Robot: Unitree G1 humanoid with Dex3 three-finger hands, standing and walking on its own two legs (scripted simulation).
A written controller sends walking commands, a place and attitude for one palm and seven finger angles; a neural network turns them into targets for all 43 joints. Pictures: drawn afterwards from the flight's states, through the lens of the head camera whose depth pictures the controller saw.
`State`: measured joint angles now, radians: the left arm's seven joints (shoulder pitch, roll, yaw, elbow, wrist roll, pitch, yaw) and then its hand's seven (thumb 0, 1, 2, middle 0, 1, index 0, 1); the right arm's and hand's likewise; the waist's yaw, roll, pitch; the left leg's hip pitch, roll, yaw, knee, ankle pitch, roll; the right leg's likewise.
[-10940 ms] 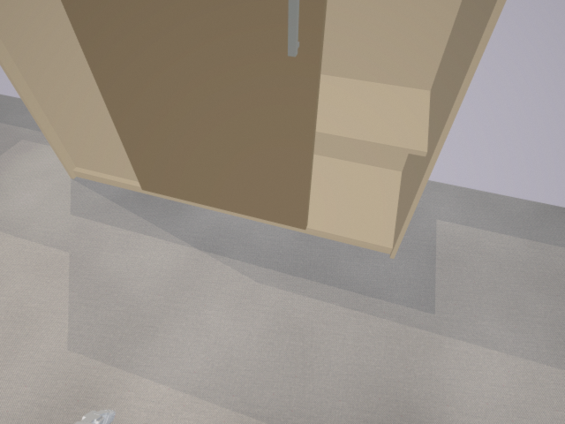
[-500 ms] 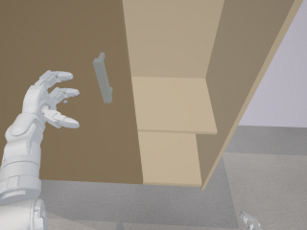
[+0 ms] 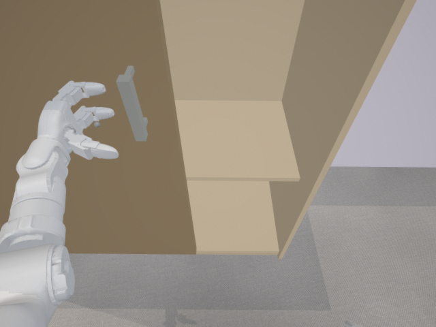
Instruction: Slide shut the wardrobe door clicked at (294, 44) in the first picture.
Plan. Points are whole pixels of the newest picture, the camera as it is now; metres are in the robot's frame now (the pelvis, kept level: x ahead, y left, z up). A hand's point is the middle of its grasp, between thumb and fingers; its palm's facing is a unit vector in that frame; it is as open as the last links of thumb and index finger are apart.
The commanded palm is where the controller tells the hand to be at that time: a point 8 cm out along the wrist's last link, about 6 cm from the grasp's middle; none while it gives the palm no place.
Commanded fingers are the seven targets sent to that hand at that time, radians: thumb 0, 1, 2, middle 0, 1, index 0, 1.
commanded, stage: move the hooked fingers beside the handle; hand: left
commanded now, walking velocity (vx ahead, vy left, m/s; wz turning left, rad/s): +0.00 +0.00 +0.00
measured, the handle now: (136, 104) +0.50 +0.16 +0.15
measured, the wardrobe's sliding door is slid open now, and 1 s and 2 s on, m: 0.38 0.38 0.38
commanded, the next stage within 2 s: feel for the door with the fingertips in 0.72 s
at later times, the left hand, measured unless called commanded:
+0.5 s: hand (94, 131) +0.42 +0.22 +0.15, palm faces +0.01 -1.00 -0.01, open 14.0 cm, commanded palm +0.40 +0.27 +0.15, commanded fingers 0.00 -0.50 0.30 -0.30 -1.20 -0.30 -1.20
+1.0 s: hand (108, 126) +0.44 +0.20 +0.15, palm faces -0.02 -1.00 -0.02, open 14.0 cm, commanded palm +0.41 +0.25 +0.15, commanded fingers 0.00 -0.50 0.30 -0.30 -1.20 -0.30 -1.20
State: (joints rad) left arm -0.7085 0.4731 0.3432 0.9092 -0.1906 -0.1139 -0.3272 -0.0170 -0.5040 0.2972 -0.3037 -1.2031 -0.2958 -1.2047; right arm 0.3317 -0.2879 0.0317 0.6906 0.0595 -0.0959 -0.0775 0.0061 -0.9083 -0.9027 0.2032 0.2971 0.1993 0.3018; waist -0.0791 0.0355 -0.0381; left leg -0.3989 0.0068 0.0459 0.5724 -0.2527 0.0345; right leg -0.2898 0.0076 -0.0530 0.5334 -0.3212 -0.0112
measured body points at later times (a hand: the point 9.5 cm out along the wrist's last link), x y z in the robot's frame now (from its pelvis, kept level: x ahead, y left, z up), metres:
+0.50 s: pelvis +0.00 +0.00 +0.00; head +0.02 -0.01 +0.45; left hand +0.41 +0.27 +0.16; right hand +0.10 -0.27 -0.11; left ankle +0.02 +0.10 -0.73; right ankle -0.03 -0.11 -0.73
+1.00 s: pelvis +0.01 +0.00 +0.00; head +0.03 -0.01 +0.45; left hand +0.43 +0.25 +0.15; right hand +0.07 -0.27 -0.12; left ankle +0.02 +0.10 -0.73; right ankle -0.03 -0.11 -0.73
